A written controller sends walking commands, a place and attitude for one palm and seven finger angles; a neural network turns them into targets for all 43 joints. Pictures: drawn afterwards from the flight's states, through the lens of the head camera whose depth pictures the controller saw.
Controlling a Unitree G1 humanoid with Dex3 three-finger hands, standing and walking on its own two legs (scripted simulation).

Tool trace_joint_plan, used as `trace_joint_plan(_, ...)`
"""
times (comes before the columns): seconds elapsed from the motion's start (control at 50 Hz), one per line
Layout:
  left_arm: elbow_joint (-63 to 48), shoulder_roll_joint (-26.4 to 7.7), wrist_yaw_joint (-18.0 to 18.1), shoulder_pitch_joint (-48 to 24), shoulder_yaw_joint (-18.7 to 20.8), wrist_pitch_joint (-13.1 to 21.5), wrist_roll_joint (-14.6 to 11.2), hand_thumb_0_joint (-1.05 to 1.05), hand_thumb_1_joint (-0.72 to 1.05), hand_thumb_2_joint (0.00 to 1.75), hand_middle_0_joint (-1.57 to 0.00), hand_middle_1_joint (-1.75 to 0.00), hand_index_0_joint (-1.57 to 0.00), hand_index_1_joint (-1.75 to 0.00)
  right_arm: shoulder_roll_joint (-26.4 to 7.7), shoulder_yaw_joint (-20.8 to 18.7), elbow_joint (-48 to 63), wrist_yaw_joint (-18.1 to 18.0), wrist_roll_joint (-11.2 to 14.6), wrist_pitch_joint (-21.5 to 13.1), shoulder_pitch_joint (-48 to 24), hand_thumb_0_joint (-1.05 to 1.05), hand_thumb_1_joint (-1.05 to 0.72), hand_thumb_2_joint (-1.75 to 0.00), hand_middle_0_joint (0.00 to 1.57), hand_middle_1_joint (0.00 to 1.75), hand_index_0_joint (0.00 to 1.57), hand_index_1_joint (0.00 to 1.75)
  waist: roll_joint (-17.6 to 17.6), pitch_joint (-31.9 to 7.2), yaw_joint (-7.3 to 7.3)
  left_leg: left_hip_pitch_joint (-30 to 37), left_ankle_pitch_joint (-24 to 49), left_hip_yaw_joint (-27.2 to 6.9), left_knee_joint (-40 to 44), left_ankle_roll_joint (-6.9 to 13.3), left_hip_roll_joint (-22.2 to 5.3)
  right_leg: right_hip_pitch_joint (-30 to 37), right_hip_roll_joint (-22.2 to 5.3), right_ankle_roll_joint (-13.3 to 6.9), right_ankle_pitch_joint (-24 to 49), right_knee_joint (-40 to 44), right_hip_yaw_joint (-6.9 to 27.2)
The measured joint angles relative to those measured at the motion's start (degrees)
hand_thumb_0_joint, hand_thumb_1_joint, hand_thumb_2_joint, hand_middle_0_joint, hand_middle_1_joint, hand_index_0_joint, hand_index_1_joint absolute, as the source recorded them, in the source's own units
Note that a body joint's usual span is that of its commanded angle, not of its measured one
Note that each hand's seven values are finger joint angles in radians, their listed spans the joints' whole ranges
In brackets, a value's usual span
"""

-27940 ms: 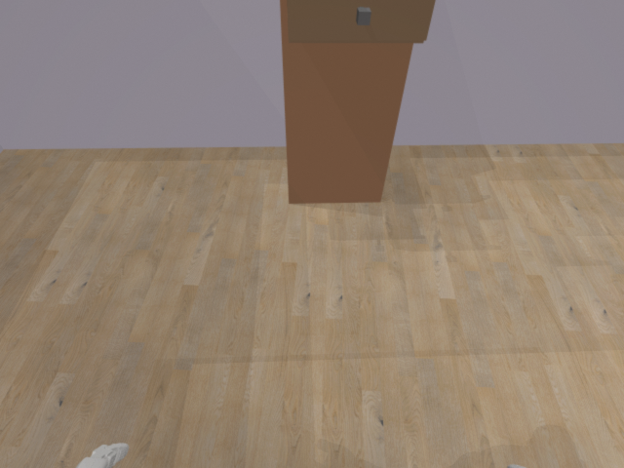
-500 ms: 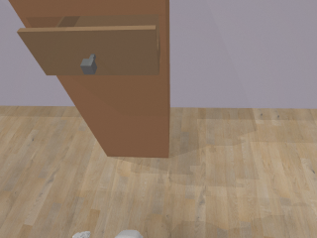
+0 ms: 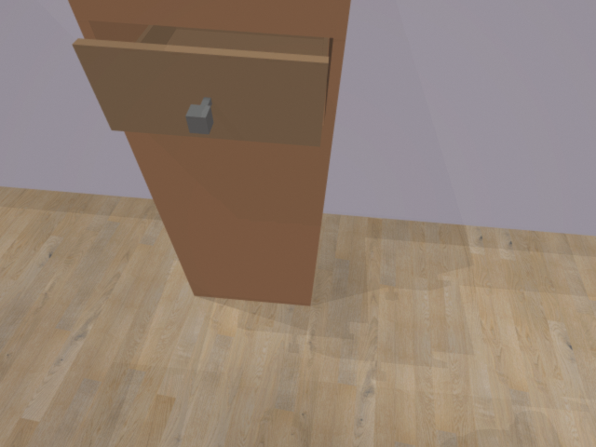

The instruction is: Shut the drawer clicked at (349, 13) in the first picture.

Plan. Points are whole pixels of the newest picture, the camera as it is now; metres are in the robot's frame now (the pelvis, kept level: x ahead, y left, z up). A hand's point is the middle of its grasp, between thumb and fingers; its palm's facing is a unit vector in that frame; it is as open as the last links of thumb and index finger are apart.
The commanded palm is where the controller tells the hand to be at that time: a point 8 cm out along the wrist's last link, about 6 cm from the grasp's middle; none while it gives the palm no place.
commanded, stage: look again from close up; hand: left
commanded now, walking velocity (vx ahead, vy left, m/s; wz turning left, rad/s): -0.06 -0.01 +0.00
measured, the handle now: (202, 113) +0.57 +0.20 +0.12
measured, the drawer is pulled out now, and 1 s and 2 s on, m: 0.07 0.07 0.07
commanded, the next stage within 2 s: raise the hand and make a fist in 0.60 s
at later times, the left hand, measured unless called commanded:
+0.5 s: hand out of the picture +0.06 +0.16 -0.17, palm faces +0.02 -0.97 -0.25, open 7.3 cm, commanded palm none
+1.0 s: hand (188, 344) +0.22 +0.15 +0.04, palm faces -0.03 -1.00 +0.01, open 6.6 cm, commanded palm +0.17 +0.21 -0.02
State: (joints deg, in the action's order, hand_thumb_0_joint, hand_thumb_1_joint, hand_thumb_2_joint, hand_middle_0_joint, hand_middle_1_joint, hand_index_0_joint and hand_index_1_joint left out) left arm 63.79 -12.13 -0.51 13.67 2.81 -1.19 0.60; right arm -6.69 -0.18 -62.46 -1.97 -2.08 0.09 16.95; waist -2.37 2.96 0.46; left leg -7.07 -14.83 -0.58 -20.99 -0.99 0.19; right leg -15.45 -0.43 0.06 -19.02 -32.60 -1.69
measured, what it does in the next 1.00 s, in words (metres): steps on the spot: right foot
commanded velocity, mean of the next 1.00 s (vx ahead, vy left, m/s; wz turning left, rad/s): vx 0.00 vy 0.00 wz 0.00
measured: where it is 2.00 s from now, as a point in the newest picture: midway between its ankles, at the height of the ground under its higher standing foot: outside the picture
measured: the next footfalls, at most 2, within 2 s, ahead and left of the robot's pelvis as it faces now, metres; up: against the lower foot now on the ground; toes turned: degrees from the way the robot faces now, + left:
right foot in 0.02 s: +0.03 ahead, -0.10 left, +0.00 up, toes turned -2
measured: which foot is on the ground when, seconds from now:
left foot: down 0.00-1.00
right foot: up 0.00-0.00, down 0.02-1.00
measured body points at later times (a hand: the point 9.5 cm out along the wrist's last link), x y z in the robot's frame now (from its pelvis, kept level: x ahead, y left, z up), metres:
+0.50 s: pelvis +0.02 -0.03 -0.01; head +0.03 -0.06 +0.44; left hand +0.06 +0.21 -0.15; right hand +0.03 -0.25 -0.18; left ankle -0.04 +0.13 -0.74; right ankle -0.01 -0.10 -0.74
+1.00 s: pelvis -0.03 +0.01 -0.03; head -0.01 +0.00 +0.42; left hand +0.22 +0.20 +0.05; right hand +0.16 -0.25 -0.09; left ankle -0.05 +0.13 -0.74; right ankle -0.01 -0.09 -0.74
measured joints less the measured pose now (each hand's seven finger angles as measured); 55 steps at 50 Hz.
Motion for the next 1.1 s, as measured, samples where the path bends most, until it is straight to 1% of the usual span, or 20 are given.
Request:
trace_joint_plan(0.02,-0.1,0.1,0.0,-0.2,-0.1,0.4,-0.1,0.0,0.91,0.9,-0.2,-0.29,-0.2,-0.3,0.1,-0.1,-0.1,-0.1,0.2,-0.1,0.1,0.01,-0.9,-0.9,0.2,0.3,0.2,0.3,-0.1,0.3,-0.1,-0.4,-0.8,0.3,-1.2,-0.3,0.2,1.5,-0.1,-0.4,3.5,3.4,0.2)
trace_joint_plan(0.04,0.1,0.7,0.3,-0.6,0.0,0.8,-0.1,0.0,0.91,0.9,-0.2,-0.29,-0.2,-0.3,-0.1,-0.2,-0.4,-0.2,0.6,-0.1,-0.2,0.01,-0.9,-0.9,0.2,0.3,0.2,0.3,0.9,0.8,-0.13,-0.8,-1.8,0.4,-2.8,-0.6,-0.5,2.2,0.6,-1.4,4.4,4.5,0.1)
trace_joint_plan(0.1,0.3,2.3,1.3,-1.2,-0.7,1.8,0.1,0.0,0.91,0.9,-0.2,-0.29,-0.2,-0.3,-1.2,-0.5,-0.6,-0.1,1.2,0.0,-0.7,0.01,-0.9,-0.9,0.2,0.3,0.2,0.3,3.5,1.0,-1.13,-1.7,-2.9,1.0,-5.8,-0.8,-2.4,2.8,2.3,-3.0,3.5,4.9,-0.5)
trace_joint_plan(0.18,-0.4,4.3,2.6,-0.7,-1.9,2.2,0.2,0.0,0.91,0.9,-0.2,-0.29,-0.2,-0.3,-3.5,-0.5,1.2,0.2,0.7,-0.6,0.3,0.01,-0.9,-0.9,0.2,0.3,0.2,0.29,6.4,-1.1,-1.59,-2.7,-6.0,1.5,-8.3,-1.5,-3.0,0.9,2.6,-3.2,0.5,0.9,-0.3)
trace_joint_plan(0.26,-1.0,4.8,2.6,-0.6,-2.1,3.0,0.0,0.0,0.92,0.9,-0.2,-0.29,-0.2,-0.3,-4.1,-0.1,2.4,0.1,0.8,-0.7,0.6,0.01,-0.9,-0.9,0.2,0.3,0.19,0.29,8.0,-2.3,-1.71,-2.1,-7.1,1.4,-9.5,-1.6,-3.0,1.3,2.7,-3.5,-1.1,-0.8,-0.4)
trace_joint_plan(0.36,-1.9,4.6,2.6,-0.7,-2.4,3.3,-0.2,0.0,0.91,0.9,-0.2,-0.29,-0.2,-0.3,-3.8,0.2,2.7,-0.2,0.9,-0.3,0.1,0.02,-0.92,-0.9,0.2,0.3,0.19,0.29,7.4,-2.9,-1.84,-0.7,-6.7,0.9,-8.2,-1.7,-3.3,2.7,2.9,-4.0,-1.0,0.2,-1.1)
trace_joint_plan(0.48,-2.5,3.9,2.5,-0.8,-2.2,2.8,-0.3,0.0,0.92,0.9,-0.2,-0.29,-0.2,-0.3,-3.7,0.5,2.6,-0.1,0.8,-0.6,-0.3,0.01,-0.92,-0.9,0.19,0.3,0.19,0.29,5.8,-2.3,-1.21,0.0,-5.4,1.2,-6.3,-2.5,-3.7,3.1,3.3,-4.3,0.0,1.5,-0.9)
trace_joint_plan(0.7,-1.3,3.1,2.0,0.9,-2.2,2.0,-0.3,0.0,0.91,0.9,-0.2,-0.29,-0.2,-0.3,-3.1,0.8,0.9,-0.2,0.9,-0.5,0.6,0.01,-0.91,-0.9,0.19,0.3,0.19,0.29,4.2,-1.4,-0.72,0.2,-4.5,1.5,-5.1,-2.5,-4.0,3.6,3.7,-4.2,1.5,3.6,-0.6)
trace_joint_plan(0.72,-1.2,3.3,2.5,1.1,-2.2,2.5,-0.2,0.0,0.91,0.9,-0.2,-0.29,-0.2,-0.3,-3.1,0.7,0.8,0.0,1.1,-0.2,0.3,0.01,-0.91,-0.9,0.19,0.3,0.19,0.29,4.3,-1.3,-0.52,-1.0,-4.9,2.0,-7.6,-2.1,-4.3,3.4,3.8,-3.9,1.8,3.9,-0.6)
trace_joint_plan(0.74,-10.0,3.4,2.6,3.9,-1.9,-0.4,-2.9,0.0,0.91,0.9,-0.2,-0.3,-0.2,-0.3,-3.3,0.8,2.7,-0.2,1.9,-0.8,0.7,0.01,-0.91,-0.9,0.2,0.3,0.19,0.29,4.1,-0.7,-0.15,-1.8,-3.5,1.9,-9.1,-0.8,-4.1,3.0,3.8,-3.7,2.1,3.6,-0.3)
trace_joint_plan(0.76,-20.4,3.3,2.8,7.4,-1.5,-0.7,-4.5,0.01,0.92,0.9,-0.21,-0.3,-0.2,-0.31,-3.6,0.8,4.9,-1.0,2.3,-3.3,1.6,0.01,-0.9,-0.9,0.2,0.3,0.19,0.29,3.9,-0.4,0.49,-1.7,-3.8,2.2,-8.9,-0.2,-3.9,2.4,3.7,-3.6,2.1,2.9,0.3)
trace_joint_plan(0.8,-36.7,3.3,4.9,11.5,-2.1,2.3,-6.8,0.01,0.92,0.9,-0.22,-0.31,-0.21,-0.32,-4.7,0.3,8.0,-2.6,3.1,-9.1,2.9,0.01,-0.9,-0.9,0.2,0.3,0.2,0.29,4.8,-1.6,0.59,-2.0,-5.4,1.8,-7.9,-0.8,-3.4,1.2,3.2,-3.3,1.7,1.9,-0.1)
trace_joint_plan(0.84,-48.0,3.8,5.6,11.2,-2.1,4.1,-9.3,0.02,0.92,0.9,-0.23,-0.32,-0.23,-0.33,-6.1,-0.3,11.2,-3.4,4.2,-12.4,2.2,0.01,-0.9,-0.9,0.2,0.3,0.2,0.29,5.6,-2.7,-0.19,-3.7,-5.5,0.8,-8.7,-1.0,-2.1,-0.2,1.7,-2.6,1.3,0.6,-0.9)
trace_joint_plan(0.88,-55.0,3.9,4.2,8.4,-1.1,8.2,-10.4,0.02,0.92,0.9,-0.25,-0.35,-0.25,-0.36,-7.1,-0.8,14.6,-3.6,3.9,-14.9,0.0,0.01,-0.9,-0.9,0.2,0.3,0.19,0.29,5.8,-4.2,-1.05,-6.9,-5.5,0.4,-11.0,-0.4,-1.0,-3.2,0.6,-2.0,0.9,-1.7,-1.3)
trace_joint_plan(0.92,-57.5,3.7,1.2,3.7,0.2,14.2,-10.9,0.01,0.92,0.9,-0.27,-0.38,-0.27,-0.38,-7.7,-1.3,18.3,-3.0,3.2,-16.6,-2.6,0.01,-0.9,-0.9,0.2,0.3,0.19,0.29,5.2,-6.0,-1.42,-11.1,-6.0,0.6,-14.2,0.1,-0.3,-7.5,-0.3,-1.5,0.3,-5.1,-1.0)
trace_joint_plan(0.98,-56.9,4.0,-6.7,-2.0,1.3,23.9,-12.5,0.01,0.91,0.9,-0.32,-0.43,-0.32,-0.44,-7.8,-1.7,24.1,-0.9,2.4,-17.8,-6.1,0.01,-0.9,-0.9,0.2,0.3,0.19,0.29,2.9,-7.9,-1.1,-17.8,-7.8,1.5,-20.4,0.3,0.2,-14.6,-0.8,-1.4,-1.2,-11.3,-0.1)
trace_joint_plan(1.0,-56.4,4.1,-10.0,-3.0,1.3,26.0,-13.0,0.0,0.91,0.9,-0.34,-0.45,-0.33,-0.45,-8.0,-1.8,26.2,-0.2,2.4,-17.8,-7.0,0.01,-0.9,-0.9,0.2,0.3,0.19,0.29,2.1,-7.9,-0.85,-19.6,-8.6,1.8,-22.5,0.4,0.2,-16.4,-0.8,-1.4,-1.7,-13.2,0.2)
trace_joint_plan(1.04,-56.3,4.1,-14.8,-3.1,0.6,26.2,-13.1,0.0,0.91,0.9,-0.37,-0.48,-0.37,-0.49,-8.7,-1.7,30.6,0.6,2.7,-17.0,-7.9,0.01,-0.9,-0.9,0.2,0.3,0.19,0.29,1.1,-7.9,-0.18,-22.3,-9.9,2.2,-26.1,0.7,0.2,-19.0,-0.8,-1.2,-2.5,-16.4,0.7)
trace_joint_plan(1.06,-56.4,3.9,-16.1,-2.6,0.0,24.7,-12.8,0.0,0.91,0.9,-0.39,-0.5,-0.39,-0.51,-9.0,-1.7,32.6,0.7,3.0,-16.3,-8.1,0.01,-0.9,-0.9,0.2,0.3,0.19,0.29,0.8,-7.7,0.16,-23.1,-10.3,2.3,-27.4,0.8,0.2,-19.8,-0.9,-1.1,-2.8,-17.5,0.8)
trace_joint_plan(1.1,-56.4,3.3,-16.4,-1.5,-1.1,20.5,-12.1,0.0,0.9,0.9,-0.43,-0.55,-0.43,-0.56,-9.4,-1.5,35.7,0.5,3.5,-14.8,-8.2,0.01,-0.9,-0.9,0.2,0.3,0.19,0.29,0.5,-7.4,0.77,-24.4,-10.9,2.2,-29.2,1.2,0.5,-20.8,-1.2,-0.8,-3.3,-18.9,0.8)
